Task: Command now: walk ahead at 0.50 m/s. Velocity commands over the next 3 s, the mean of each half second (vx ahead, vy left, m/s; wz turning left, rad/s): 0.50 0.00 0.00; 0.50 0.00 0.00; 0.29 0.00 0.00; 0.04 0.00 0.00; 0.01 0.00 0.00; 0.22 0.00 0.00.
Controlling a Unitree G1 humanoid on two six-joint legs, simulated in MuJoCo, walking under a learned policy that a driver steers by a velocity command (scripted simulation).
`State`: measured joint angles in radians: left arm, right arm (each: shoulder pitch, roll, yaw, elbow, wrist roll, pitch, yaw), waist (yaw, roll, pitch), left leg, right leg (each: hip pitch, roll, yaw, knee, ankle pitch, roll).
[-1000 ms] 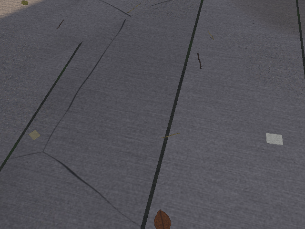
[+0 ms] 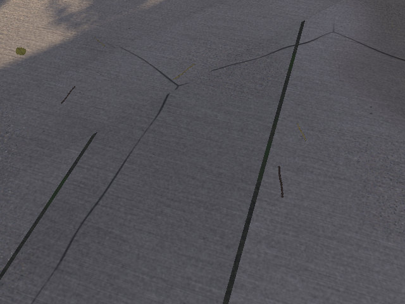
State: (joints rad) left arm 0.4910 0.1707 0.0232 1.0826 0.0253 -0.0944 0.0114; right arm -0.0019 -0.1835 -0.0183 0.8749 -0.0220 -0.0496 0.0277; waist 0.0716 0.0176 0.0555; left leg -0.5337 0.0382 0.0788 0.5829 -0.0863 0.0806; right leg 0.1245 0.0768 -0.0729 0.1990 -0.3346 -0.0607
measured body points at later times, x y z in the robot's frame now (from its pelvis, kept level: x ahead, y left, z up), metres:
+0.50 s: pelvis +0.26 +0.02 +0.01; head +0.28 +0.02 +0.46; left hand +0.43 +0.24 -0.12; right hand +0.17 -0.20 -0.14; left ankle +0.15 +0.09 -0.73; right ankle +0.43 -0.11 -0.69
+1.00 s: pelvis +0.52 -0.02 +0.01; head +0.54 -0.02 +0.46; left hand +0.45 +0.21 -0.13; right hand +0.66 -0.25 -0.12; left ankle +0.68 +0.13 -0.68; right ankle +0.45 -0.08 -0.73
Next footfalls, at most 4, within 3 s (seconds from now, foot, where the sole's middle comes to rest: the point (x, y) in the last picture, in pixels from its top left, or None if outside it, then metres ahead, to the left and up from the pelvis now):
0.04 left None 0.19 0.09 -0.77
0.62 right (248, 295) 0.49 -0.08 -0.77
1.18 left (199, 210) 0.79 0.10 -0.77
1.60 right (252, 213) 0.79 -0.10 -0.77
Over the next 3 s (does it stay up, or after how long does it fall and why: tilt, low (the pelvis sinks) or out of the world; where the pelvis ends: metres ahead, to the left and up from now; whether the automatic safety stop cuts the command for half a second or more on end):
stays up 0.85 -0.04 0.01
